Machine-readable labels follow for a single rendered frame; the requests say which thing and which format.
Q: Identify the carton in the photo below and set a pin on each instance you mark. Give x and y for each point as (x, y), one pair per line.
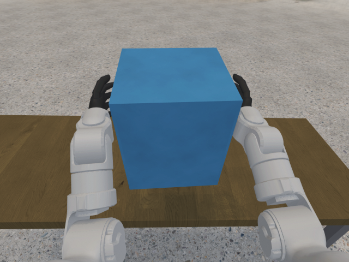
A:
(174, 111)

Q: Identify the robot left upper arm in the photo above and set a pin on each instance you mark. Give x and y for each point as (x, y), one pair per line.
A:
(94, 240)

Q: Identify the table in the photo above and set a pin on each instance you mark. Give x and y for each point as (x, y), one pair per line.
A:
(35, 180)

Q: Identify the robot right forearm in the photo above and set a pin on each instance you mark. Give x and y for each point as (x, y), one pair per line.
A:
(275, 182)

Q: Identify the left robot hand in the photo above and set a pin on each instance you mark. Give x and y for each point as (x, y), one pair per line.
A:
(99, 97)

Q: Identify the right robot hand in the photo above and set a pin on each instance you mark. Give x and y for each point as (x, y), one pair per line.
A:
(243, 90)

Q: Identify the robot right upper arm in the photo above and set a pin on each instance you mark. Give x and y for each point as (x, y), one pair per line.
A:
(293, 234)

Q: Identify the robot left forearm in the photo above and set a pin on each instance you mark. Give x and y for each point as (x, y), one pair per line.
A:
(91, 160)

